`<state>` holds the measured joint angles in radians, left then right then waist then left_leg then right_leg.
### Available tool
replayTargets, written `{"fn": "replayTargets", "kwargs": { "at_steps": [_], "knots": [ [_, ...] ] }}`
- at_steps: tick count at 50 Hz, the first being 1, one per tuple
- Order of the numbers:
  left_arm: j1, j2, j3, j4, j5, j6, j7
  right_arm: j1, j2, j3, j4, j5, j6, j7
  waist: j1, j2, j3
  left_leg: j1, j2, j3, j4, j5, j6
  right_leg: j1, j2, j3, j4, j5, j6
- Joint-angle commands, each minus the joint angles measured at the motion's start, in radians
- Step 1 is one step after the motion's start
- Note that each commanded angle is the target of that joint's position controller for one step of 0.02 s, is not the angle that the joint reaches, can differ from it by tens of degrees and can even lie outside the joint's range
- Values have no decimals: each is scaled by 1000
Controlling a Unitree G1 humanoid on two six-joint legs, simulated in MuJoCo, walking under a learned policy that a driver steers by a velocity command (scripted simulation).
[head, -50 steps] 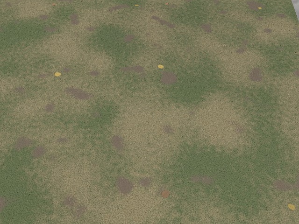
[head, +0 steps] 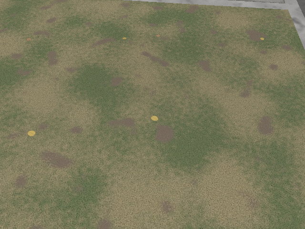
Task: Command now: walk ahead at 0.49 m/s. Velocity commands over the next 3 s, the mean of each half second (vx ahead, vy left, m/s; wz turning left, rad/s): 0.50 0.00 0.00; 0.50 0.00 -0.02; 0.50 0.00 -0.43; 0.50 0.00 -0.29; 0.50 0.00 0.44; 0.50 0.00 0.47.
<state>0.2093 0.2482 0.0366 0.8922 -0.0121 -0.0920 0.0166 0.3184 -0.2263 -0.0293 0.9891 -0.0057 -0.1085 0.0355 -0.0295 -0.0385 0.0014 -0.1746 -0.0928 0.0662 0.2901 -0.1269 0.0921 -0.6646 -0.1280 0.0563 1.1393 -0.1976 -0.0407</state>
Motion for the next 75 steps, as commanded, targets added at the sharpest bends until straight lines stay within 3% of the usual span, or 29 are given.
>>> {"fn": "replayTargets", "kwargs": {
  "at_steps": [1,10,12,14,15,16,17,18,20,21,26,37,40,42,43,44,45,46,48,50,53,60,66,69,71,72,73,74,75],
  "knots": [
    [35,46,14,-42,13,3,7,-41,-131,-21,-55,1,-18,-19,47,76,56,-111,278,-205,-206,70,171,-18,-42,1,-140,162,27],
    [-250,44,3,-135,-10,-18,-37,114,-170,-32,-5,27,16,-38,-48,89,82,146,327,-179,-117,59,113,9,32,-42,-583,216,16],
    [-226,66,10,-140,-10,-27,-47,104,-182,-38,-3,27,27,-40,-21,103,68,190,351,-193,-62,112,97,68,49,-51,-624,134,-12],
    [-41,120,41,-90,-7,-33,-45,67,-176,-34,-13,22,38,-40,83,105,-36,172,295,-141,157,396,60,328,108,-100,-666,98,-54],
    [165,194,69,-39,-1,-35,-38,57,-136,-17,-35,7,38,-39,160,49,-183,25,234,-84,432,356,25,626,15,4,-638,123,-112],
    [296,310,97,-13,14,-26,-36,161,-19,19,-52,4,15,-30,141,-204,-328,-403,62,-12,842,-36,-57,1033,-235,441,-699,16,-270],
    [310,228,75,-8,12,-26,-40,161,-59,13,-36,21,-13,-24,149,-221,-391,-546,44,-168,1005,-419,-46,1074,-284,691,-835,-66,-304],
    [215,166,54,-24,7,-28,-39,67,-155,-12,-63,48,-27,-21,129,-149,-238,-631,108,-184,1061,-360,-24,949,-250,547,-841,-66,-245],
    [48,97,30,-60,8,-24,-44,-34,-148,-19,-85,35,-22,-31,71,-20,-87,-569,200,-138,962,-190,-23,668,-164,298,-898,80,-192],
    [19,73,22,-60,14,-26,-49,-26,-134,-25,-84,25,-8,-36,38,-32,-55,-507,229,-141,901,-142,-27,580,-124,221,-934,120,-172],
    [93,111,33,-4,18,-32,-40,-63,-89,-28,-103,13,30,-42,12,-16,4,-530,240,-120,742,8,-62,518,-89,86,-1005,313,-191],
    [246,137,41,81,-3,2,-7,-406,-69,-16,-217,26,9,-3,100,-22,98,-556,184,-79,268,182,-45,718,-121,14,-985,254,-149],
    [222,154,51,85,-6,16,-2,-375,-96,-25,-222,27,-2,10,61,-39,67,-455,153,-56,227,76,-10,769,-143,12,-902,407,-127],
    [181,153,49,75,-1,26,-2,-168,-154,-60,-161,24,-4,4,-50,-48,-57,-148,83,2,206,60,30,725,-84,-38,-666,700,-92],
    [176,125,35,57,9,26,-2,23,-217,-84,-111,18,-3,-5,-120,2,-191,159,174,-100,241,86,80,551,-29,-76,-405,578,-59],
    [295,8,0,46,14,7,-15,155,-318,-109,-85,0,4,-10,-89,244,-347,565,437,-560,181,-55,244,130,145,-105,13,99,18],
    [284,29,1,63,-1,-22,-22,151,-248,-85,-84,9,6,-8,-93,281,-413,600,492,-819,23,-137,271,-13,182,52,178,-363,10],
    [193,116,25,38,-34,-37,-25,62,-192,-68,-96,16,4,-10,-82,219,-251,467,467,-668,11,-166,208,-104,121,76,241,-321,-12],
    [88,120,34,14,-30,-29,-10,-101,-115,-45,-127,8,-1,-8,-19,86,-79,148,395,-403,-54,-59,137,-43,22,33,135,-146,-21],
    [135,77,41,30,-21,7,-2,-139,-78,-35,-113,-7,-12,-2,37,134,-35,-4,338,-264,-121,-6,102,75,-17,46,53,-67,-21],
    [127,50,45,22,-21,34,2,-98,-113,-47,-79,-14,-22,-14,51,115,7,-40,328,-148,-167,109,110,34,-14,62,5,23,-11],
    [-71,35,45,-51,-6,27,-25,-48,-142,-48,-56,-9,-13,-51,2,85,55,64,315,28,-188,209,64,-48,20,16,-341,319,2],
    [-231,13,28,-153,-8,29,-65,47,-169,-60,-22,8,28,-61,-49,68,108,297,388,90,-96,356,56,-135,37,-76,-481,192,-28],
    [-182,51,45,-181,-10,33,-81,3,-209,-72,-44,15,47,-70,12,125,42,313,390,140,72,794,25,41,117,-171,-495,44,-76],
    [50,134,90,-138,-15,35,-76,-41,-228,-75,-63,21,58,-76,147,134,-90,227,350,169,401,926,-13,380,197,-193,-571,62,-137],
    [211,225,127,-104,-11,43,-54,-42,-215,-68,-85,14,49,-75,214,37,-183,-10,300,170,706,632,-57,688,100,3,-627,65,-196],
    [199,320,137,-107,-14,37,-45,60,-39,-17,-131,-19,15,-48,83,-213,-262,-474,80,71,1060,-394,-114,1030,-162,559,-689,13,-383],
    [252,249,115,-121,0,28,-45,-36,-116,-28,-157,25,-36,-30,148,-126,-378,-603,56,-151,1174,-454,-95,1104,-221,777,-831,-51,-424],
    [211,189,100,-119,6,19,-42,-139,-158,-40,-188,58,-60,-23,159,-80,-240,-684,115,-167,1145,-359,-64,1021,-180,612,-839,20,-357]
  ]
}}
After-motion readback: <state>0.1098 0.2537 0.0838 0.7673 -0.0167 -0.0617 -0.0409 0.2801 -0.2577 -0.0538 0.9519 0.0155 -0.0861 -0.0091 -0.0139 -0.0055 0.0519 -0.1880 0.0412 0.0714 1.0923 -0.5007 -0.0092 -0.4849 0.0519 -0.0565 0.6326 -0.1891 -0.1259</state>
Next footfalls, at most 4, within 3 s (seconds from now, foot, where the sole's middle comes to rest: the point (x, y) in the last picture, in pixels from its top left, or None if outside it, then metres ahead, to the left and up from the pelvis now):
0.30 right None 0.34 -0.17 -0.78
0.86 left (138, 201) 0.65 0.07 -0.78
1.44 right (186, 149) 0.93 -0.18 -0.78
1.94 left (167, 103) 1.28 -0.10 -0.78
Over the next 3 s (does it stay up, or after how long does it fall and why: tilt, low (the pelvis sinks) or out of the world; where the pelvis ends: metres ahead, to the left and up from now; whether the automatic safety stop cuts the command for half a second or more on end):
stays up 1.63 -0.19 -0.03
